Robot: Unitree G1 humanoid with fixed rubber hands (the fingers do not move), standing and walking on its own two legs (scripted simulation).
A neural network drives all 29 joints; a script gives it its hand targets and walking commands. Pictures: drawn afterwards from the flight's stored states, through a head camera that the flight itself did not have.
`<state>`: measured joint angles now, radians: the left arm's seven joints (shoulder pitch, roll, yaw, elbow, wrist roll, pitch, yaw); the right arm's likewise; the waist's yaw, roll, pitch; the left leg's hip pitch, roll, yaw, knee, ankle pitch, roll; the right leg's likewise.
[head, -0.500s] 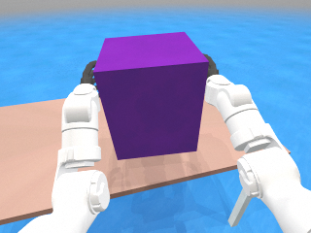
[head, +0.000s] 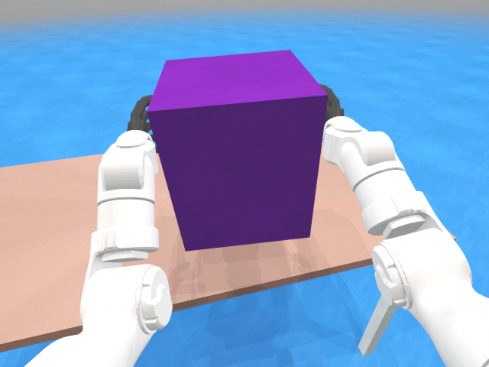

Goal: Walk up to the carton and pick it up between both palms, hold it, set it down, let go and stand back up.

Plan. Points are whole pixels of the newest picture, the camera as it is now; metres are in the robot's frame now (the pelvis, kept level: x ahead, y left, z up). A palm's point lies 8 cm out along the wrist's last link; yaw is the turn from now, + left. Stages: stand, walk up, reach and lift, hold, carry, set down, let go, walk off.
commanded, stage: hold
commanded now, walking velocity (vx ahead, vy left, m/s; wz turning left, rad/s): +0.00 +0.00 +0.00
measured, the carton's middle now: (238, 149) +0.38 +0.00 +0.22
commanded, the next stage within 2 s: set down in 0.44 s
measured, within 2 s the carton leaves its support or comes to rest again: neither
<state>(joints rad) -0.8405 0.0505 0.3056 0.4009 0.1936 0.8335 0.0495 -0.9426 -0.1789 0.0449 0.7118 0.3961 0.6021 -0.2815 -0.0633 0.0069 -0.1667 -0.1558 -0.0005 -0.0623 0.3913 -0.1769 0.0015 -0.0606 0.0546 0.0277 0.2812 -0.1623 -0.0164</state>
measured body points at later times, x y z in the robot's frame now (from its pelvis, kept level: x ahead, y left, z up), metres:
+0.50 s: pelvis +0.00 +0.00 +0.00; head -0.08 +0.01 +0.44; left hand +0.38 +0.16 +0.26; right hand +0.39 -0.15 +0.26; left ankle +0.02 +0.11 -0.75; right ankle +0.00 -0.11 -0.75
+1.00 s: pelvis +0.01 +0.00 +0.00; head -0.04 +0.03 +0.45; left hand +0.40 +0.17 +0.21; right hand +0.40 -0.14 +0.19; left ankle +0.03 +0.11 -0.75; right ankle +0.00 -0.11 -0.75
